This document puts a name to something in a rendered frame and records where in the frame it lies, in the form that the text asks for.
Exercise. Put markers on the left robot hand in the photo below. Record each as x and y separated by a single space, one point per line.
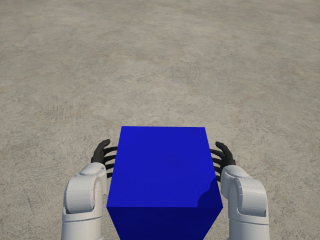
100 152

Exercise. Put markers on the right robot forearm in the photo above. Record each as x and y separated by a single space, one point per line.
247 205

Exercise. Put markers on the left robot forearm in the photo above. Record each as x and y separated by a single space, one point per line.
83 204

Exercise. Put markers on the carton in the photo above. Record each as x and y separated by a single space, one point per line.
163 185

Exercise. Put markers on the right robot hand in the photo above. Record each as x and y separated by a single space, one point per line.
226 158

